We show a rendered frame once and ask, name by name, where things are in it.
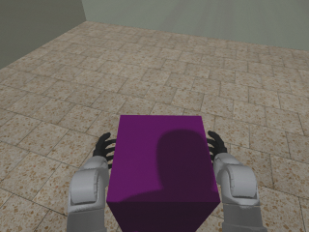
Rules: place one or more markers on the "left robot forearm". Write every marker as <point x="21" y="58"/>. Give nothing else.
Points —
<point x="86" y="200"/>

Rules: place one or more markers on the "right robot hand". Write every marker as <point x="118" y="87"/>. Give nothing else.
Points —
<point x="217" y="143"/>

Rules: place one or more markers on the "left robot hand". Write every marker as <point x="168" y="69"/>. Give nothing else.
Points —
<point x="101" y="145"/>

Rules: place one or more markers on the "right robot forearm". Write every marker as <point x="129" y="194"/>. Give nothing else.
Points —
<point x="239" y="195"/>

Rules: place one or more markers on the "carton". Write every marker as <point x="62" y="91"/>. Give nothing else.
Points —
<point x="162" y="178"/>

